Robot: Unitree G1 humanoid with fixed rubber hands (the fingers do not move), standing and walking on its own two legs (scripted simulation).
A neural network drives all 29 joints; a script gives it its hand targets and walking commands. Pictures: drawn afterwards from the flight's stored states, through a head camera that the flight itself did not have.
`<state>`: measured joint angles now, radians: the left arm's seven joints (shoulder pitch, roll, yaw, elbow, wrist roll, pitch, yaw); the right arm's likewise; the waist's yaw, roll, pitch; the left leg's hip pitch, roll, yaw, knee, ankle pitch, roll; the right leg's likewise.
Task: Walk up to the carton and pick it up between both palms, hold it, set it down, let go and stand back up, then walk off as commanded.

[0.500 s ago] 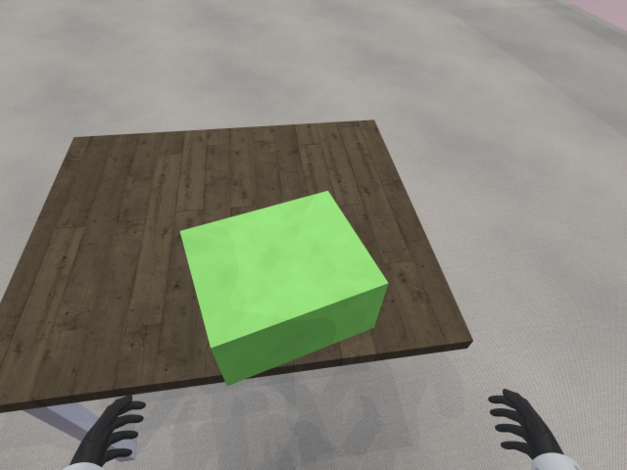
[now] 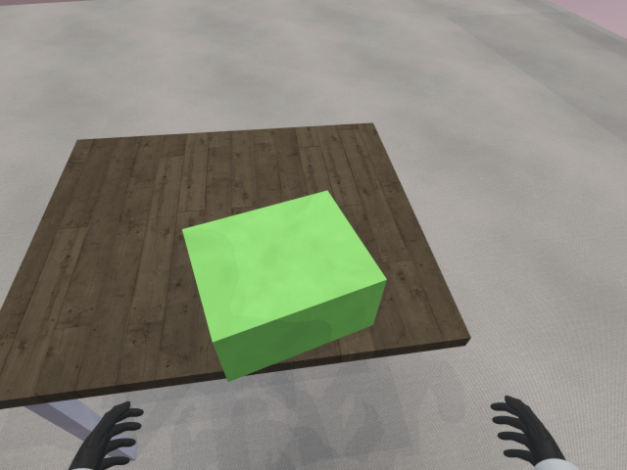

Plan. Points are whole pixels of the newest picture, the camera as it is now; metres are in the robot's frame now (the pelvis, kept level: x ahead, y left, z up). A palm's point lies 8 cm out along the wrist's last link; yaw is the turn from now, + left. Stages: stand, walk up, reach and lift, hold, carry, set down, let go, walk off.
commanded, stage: stand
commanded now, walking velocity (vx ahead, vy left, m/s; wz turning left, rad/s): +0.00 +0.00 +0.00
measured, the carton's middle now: (281, 279) +0.43 +0.05 -0.08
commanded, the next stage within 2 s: walk up in 0.34 s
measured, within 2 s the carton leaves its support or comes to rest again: neither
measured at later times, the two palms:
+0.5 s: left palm out of the picture +0.13 +0.28 -0.07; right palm out of the picture +0.13 -0.30 -0.07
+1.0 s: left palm out of the picture +0.12 +0.36 -0.07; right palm out of the picture +0.11 -0.26 -0.06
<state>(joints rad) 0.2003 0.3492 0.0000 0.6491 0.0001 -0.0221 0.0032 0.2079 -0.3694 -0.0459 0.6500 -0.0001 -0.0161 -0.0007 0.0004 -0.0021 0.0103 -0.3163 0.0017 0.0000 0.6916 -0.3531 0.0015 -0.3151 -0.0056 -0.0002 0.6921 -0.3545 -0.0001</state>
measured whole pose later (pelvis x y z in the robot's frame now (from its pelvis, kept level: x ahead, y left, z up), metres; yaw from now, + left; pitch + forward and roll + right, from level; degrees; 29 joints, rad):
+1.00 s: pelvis +0.00 +0.05 +0.00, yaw +2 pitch +0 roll -2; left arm 0.21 0.43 0.00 0.69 0.00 -0.04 0.02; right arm 0.28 -0.42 -0.06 0.69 0.00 -0.01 0.04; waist -0.01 0.00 0.03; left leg -0.35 -0.01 -0.01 0.67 -0.32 0.04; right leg -0.32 -0.02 -0.01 0.68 -0.44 0.00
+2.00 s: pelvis +0.01 +0.03 +0.01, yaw +4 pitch -1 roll +0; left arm 0.13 0.34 0.01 0.55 0.00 0.18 0.06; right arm 0.09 -0.33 -0.08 0.89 -0.04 -0.28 0.10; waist 0.00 0.00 0.03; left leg -0.26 -0.01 -0.02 0.55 -0.27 0.00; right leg -0.23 -0.02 -0.02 0.57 -0.31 0.01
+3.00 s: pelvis +0.00 +0.01 +0.02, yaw +3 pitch -2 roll +1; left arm 0.13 0.17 0.03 0.53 -0.07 -0.30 0.17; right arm 0.11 -0.45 0.06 0.89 0.34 -0.52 0.26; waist 0.05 -0.02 0.04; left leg -0.23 0.01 -0.02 0.49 -0.23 -0.02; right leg -0.21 0.00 -0.02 0.52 -0.28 -0.01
